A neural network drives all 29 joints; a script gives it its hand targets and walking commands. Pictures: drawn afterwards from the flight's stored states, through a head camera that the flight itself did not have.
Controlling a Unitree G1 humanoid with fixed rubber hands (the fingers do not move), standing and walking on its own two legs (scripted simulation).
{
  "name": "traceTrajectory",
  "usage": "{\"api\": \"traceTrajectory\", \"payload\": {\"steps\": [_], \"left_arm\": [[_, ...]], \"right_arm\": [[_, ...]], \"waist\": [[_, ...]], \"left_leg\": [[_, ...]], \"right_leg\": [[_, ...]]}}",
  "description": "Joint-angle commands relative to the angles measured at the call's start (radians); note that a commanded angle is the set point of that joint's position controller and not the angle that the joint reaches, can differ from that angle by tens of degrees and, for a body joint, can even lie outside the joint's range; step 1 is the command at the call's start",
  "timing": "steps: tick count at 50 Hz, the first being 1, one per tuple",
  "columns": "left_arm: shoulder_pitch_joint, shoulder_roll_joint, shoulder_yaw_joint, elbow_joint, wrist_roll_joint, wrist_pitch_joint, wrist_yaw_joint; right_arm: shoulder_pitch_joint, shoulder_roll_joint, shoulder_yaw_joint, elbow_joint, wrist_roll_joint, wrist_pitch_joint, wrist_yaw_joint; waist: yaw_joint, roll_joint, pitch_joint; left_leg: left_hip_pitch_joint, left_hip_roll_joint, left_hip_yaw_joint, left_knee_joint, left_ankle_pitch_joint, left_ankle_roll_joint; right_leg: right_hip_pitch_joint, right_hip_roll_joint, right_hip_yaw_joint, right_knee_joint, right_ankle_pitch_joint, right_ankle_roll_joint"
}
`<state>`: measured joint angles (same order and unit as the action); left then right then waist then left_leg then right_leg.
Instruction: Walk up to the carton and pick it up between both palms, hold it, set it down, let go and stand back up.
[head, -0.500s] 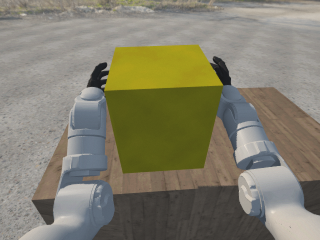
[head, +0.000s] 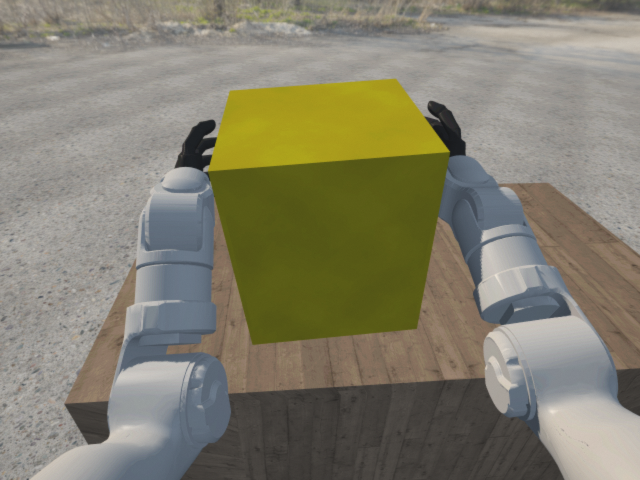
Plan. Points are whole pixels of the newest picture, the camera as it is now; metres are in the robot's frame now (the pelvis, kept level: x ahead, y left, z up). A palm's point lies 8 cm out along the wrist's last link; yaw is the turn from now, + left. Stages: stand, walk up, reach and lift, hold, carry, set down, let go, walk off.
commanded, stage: hold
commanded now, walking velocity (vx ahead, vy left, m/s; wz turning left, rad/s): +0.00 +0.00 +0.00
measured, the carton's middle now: (324, 211) +0.37 -0.02 +0.22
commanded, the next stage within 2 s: none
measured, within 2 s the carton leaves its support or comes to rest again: neither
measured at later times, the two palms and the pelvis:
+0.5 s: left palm (189, 171) +0.36 +0.13 +0.29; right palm (455, 148) +0.36 -0.17 +0.31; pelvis +0.00 +0.00 +0.00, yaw +0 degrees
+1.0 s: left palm (189, 168) +0.35 +0.13 +0.29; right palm (458, 145) +0.35 -0.17 +0.31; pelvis +0.00 +0.00 +0.00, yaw +0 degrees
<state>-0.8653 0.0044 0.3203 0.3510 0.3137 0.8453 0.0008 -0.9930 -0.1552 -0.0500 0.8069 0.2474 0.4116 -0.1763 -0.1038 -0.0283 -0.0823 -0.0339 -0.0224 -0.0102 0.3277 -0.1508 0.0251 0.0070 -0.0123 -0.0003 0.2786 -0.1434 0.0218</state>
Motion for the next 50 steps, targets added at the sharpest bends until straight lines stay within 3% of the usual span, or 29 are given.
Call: {"api": "traceTrajectory", "payload": {"steps": [1, 3, 4, 6, 8, 10, 11, 13, 14, 16, 20, 21, 28, 29, 30, 31, 32, 34, 35, 36, 37, 40, 41, 43, 44, 45, 46, 49, 50], "left_arm": [[-0.934, -0.542, -0.387, -0.166, -0.200, -0.106, -0.094], [-0.932, -0.552, -0.379, -0.157, -0.195, -0.099, -0.096], [-0.964, -0.568, -0.401, -0.191, -0.204, -0.100, -0.095], [-0.966, -0.558, -0.385, -0.159, -0.209, -0.094, -0.097], [-0.986, -0.569, -0.408, -0.204, -0.228, -0.097, -0.097], [-0.993, -0.560, -0.389, -0.186, -0.211, -0.090, -0.095], [-1.005, -0.569, -0.410, -0.216, -0.214, -0.091, -0.092], [-0.975, -0.573, -0.387, -0.171, -0.203, -0.081, -0.096], [-0.971, -0.542, -0.357, -0.139, -0.193, -0.076, -0.098], [-1.004, -0.563, -0.386, -0.153, -0.205, -0.076, -0.097], [-0.994, -0.538, -0.350, -0.146, -0.185, -0.062, -0.110], [-0.981, -0.519, -0.339, -0.143, -0.185, -0.060, -0.113], [-1.026, -0.552, -0.389, -0.212, -0.220, -0.052, -0.108], [-1.041, -0.550, -0.389, -0.237, -0.228, -0.057, -0.108], [-1.050, -0.575, -0.430, -0.259, -0.249, -0.061, -0.098], [-1.024, -0.555, -0.403, -0.214, -0.236, -0.054, -0.098], [-1.036, -0.553, -0.398, -0.221, -0.238, -0.055, -0.096], [-1.017, -0.549, -0.391, -0.193, -0.228, -0.051, -0.102], [-1.009, -0.538, -0.373, -0.148, -0.223, -0.051, -0.106], [-1.026, -0.539, -0.371, -0.166, -0.215, -0.053, -0.106], [-1.006, -0.514, -0.340, -0.146, -0.198, -0.049, -0.116], [-1.014, -0.527, -0.344, -0.164, -0.199, -0.047, -0.119], [-1.024, -0.547, -0.386, -0.194, -0.220, -0.047, -0.114], [-1.015, -0.552, -0.392, -0.196, -0.213, -0.046, -0.112], [-1.003, -0.539, -0.361, -0.147, -0.206, -0.042, -0.117], [-1.018, -0.568, -0.400, -0.200, -0.220, -0.045, -0.118], [-1.001, -0.527, -0.361, -0.165, -0.204, -0.040, -0.121], [-1.028, -0.541, -0.379, -0.207, -0.219, -0.047, -0.117], [-1.015, -0.532, -0.370, -0.172, -0.217, -0.042, -0.117]], "right_arm": [[-0.845, 0.713, 0.307, -0.221, 0.231, 0.030, 0.112], [-0.869, 0.717, 0.318, -0.239, 0.245, 0.035, 0.109], [-0.860, 0.711, 0.301, -0.239, 0.242, 0.041, 0.107], [-0.906, 0.721, 0.316, -0.267, 0.246, 0.042, 0.106], [-0.885, 0.738, 0.312, -0.276, 0.249, 0.050, 0.103], [-0.914, 0.744, 0.325, -0.275, 0.257, 0.057, 0.102], [-0.877, 0.724, 0.312, -0.231, 0.265, 0.067, 0.106], [-0.888, 0.708, 0.297, -0.227, 0.251, 0.073, 0.108], [-0.903, 0.722, 0.300, -0.222, 0.254, 0.082, 0.106], [-0.920, 0.704, 0.283, -0.225, 0.256, 0.080, 0.110], [-0.860, 0.698, 0.272, -0.143, 0.253, 0.111, 0.113], [-0.868, 0.700, 0.280, -0.152, 0.265, 0.118, 0.113], [-0.893, 0.701, 0.290, -0.217, 0.292, 0.129, 0.106], [-0.893, 0.720, 0.300, -0.221, 0.299, 0.128, 0.107], [-0.921, 0.713, 0.308, -0.270, 0.306, 0.119, 0.107], [-0.913, 0.704, 0.295, -0.236, 0.296, 0.129, 0.106], [-0.932, 0.718, 0.316, -0.267, 0.304, 0.126, 0.108], [-0.895, 0.714, 0.294, -0.239, 0.289, 0.134, 0.103], [-0.936, 0.704, 0.291, -0.240, 0.292, 0.130, 0.103], [-0.899, 0.702, 0.271, -0.185, 0.278, 0.141, 0.105], [-0.889, 0.714, 0.276, -0.172, 0.271, 0.146, 0.104], [-0.912, 0.706, 0.291, -0.193, 0.287, 0.149, 0.105], [-0.917, 0.693, 0.286, -0.214, 0.300, 0.143, 0.106], [-0.902, 0.689, 0.282, -0.194, 0.297, 0.144, 0.108], [-0.925, 0.694, 0.280, -0.203, 0.289, 0.144, 0.105], [-0.890, 0.689, 0.269, -0.198, 0.285, 0.146, 0.105], [-0.895, 0.700, 0.279, -0.189, 0.284, 0.153, 0.105], [-0.906, 0.700, 0.281, -0.217, 0.295, 0.148, 0.109], [-0.920, 0.693, 0.282, -0.215, 0.296, 0.152, 0.109]], "waist": [[0.059, 0.081, -0.347], [0.073, 0.072, -0.337], [0.050, 0.092, -0.345], [0.070, 0.074, -0.356], [0.056, 0.082, -0.371], [0.073, 0.087, -0.361], [0.061, 0.123, -0.345], [0.052, 0.104, -0.313], [0.076, 0.086, -0.299], [0.059, 0.125, -0.301], [0.064, 0.105, -0.278], [0.083, 0.098, -0.292], [0.048, 0.125, -0.349], [0.064, 0.120, -0.369], [0.052, 0.140, -0.416], [0.045, 0.125, -0.380], [0.068, 0.102, -0.398], [0.051, 0.115, -0.354], [0.070, 0.104, -0.333], [0.055, 0.114, -0.312], [0.065, 0.079, -0.276], [0.075, 0.093, -0.318], [0.055, 0.123, -0.352], [0.057, 0.138, -0.344], [0.062, 0.106, -0.322], [0.037, 0.132, -0.331], [0.063, 0.098, -0.309], [0.056, 0.116, -0.342], [0.063, 0.110, -0.321]], "left_leg": [[0.039, 0.011, 0.021, -0.015, 0.248, -0.062], [0.025, 0.013, 0.016, -0.016, 0.237, -0.056], [0.027, 0.019, 0.016, -0.025, 0.226, -0.069], [0.008, 0.012, 0.022, -0.027, 0.204, -0.058], [0.001, 0.016, 0.017, -0.026, 0.215, -0.058], [-0.003, 0.007, 0.021, -0.028, 0.221, -0.055], [-0.003, 0.020, 0.017, -0.037, 0.210, -0.070], [-0.021, 0.020, 0.022, -0.052, 0.162, -0.067], [-0.034, 0.014, 0.027, -0.050, 0.159, -0.051], [-0.067, 0.025, 0.018, -0.071, 0.116, -0.062], [-0.080, 0.026, 0.023, -0.080, 0.117, -0.057], [-0.073, 0.023, 0.026, -0.078, 0.128, -0.050], [-0.041, 0.020, 0.021, -0.053, 0.190, -0.074], [-0.044, 0.019, 0.022, -0.048, 0.201, -0.070], [-0.024, 0.022, 0.017, -0.040, 0.226, -0.081], [-0.031, 0.019, 0.018, -0.046, 0.210, -0.075], [-0.027, 0.013, 0.021, -0.039, 0.219, -0.069], [-0.041, 0.018, 0.025, -0.047, 0.194, -0.073], [-0.054, 0.013, 0.029, -0.054, 0.149, -0.062], [-0.054, 0.017, 0.029, -0.062, 0.146, -0.071], [-0.072, 0.014, 0.029, -0.067, 0.133, -0.053], [-0.065, 0.016, 0.028, -0.072, 0.149, -0.058], [-0.060, 0.021, 0.020, -0.065, 0.165, -0.070], [-0.061, 0.021, 0.021, -0.063, 0.165, -0.075], [-0.074, 0.021, 0.017, -0.066, 0.147, -0.059], [-0.071, 0.031, 0.013, -0.067, 0.177, -0.080], [-0.085, 0.017, 0.022, -0.067, 0.160, -0.062], [-0.080, 0.026, 0.017, -0.071, 0.164, -0.071], [-0.084, 0.018, 0.021, -0.070, 0.132, -0.067]], "right_leg": [[0.025, 0.106, -0.035, -0.016, 0.110, 0.012], [0.031, 0.110, -0.034, -0.020, 0.085, 0.010], [0.033, 0.111, -0.036, -0.015, 0.091, 0.008], [0.035, 0.111, -0.034, -0.013, 0.071, 0.009], [0.049, 0.112, -0.031, -0.008, 0.097, 0.007], [0.045, 0.109, -0.031, -0.011, 0.089, 0.007], [0.027, 0.115, -0.032, -0.007, 0.080, 0.002], [0.018, 0.116, -0.032, -0.014, 0.045, 0.002], [0.031, 0.110, -0.028, -0.018, 0.045, 0.003], [0.036, 0.112, -0.025, -0.008, 0.029, 0.001], [0.048, 0.115, -0.023, -0.004, 0.041, 0.001], [0.056, 0.116, -0.020, -0.004, 0.051, 0.004], [0.057, 0.121, -0.018, 0.003, 0.085, 0.003], [0.061, 0.122, -0.016, 0.004, 0.097, 0.002], [0.058, 0.126, -0.019, 0.013, 0.119, 0.001], [0.062, 0.121, -0.016, 0.003, 0.108, 0.005], [0.059, 0.126, -0.020, 0.002, 0.100, 0.007], [0.055, 0.123, -0.019, 0.003, 0.092, 0.006], [0.030, 0.120, -0.019, -0.012, 0.040, 0.006], [0.020, 0.120, -0.018, -0.007, 0.046, 0.007], [0.026, 0.113, -0.016, -0.015, 0.034, 0.009], [0.047, 0.120, -0.019, -0.004, 0.054, 0.010], [0.046, 0.124, -0.015, 0.000, 0.072, 0.006], [0.038, 0.123, -0.011, 0.004, 0.071, 0.002], [0.053, 0.120, -0.016, -0.002, 0.061, 0.003], [0.065, 0.127, -0.020, 0.014, 0.104, 0.000], [0.072, 0.122, -0.017, 0.003, 0.079, 0.006], [0.065, 0.125, -0.018, 0.013, 0.084, 0.004], [0.043, 0.121, -0.012, 0.004, 0.049, 0.005]]}}
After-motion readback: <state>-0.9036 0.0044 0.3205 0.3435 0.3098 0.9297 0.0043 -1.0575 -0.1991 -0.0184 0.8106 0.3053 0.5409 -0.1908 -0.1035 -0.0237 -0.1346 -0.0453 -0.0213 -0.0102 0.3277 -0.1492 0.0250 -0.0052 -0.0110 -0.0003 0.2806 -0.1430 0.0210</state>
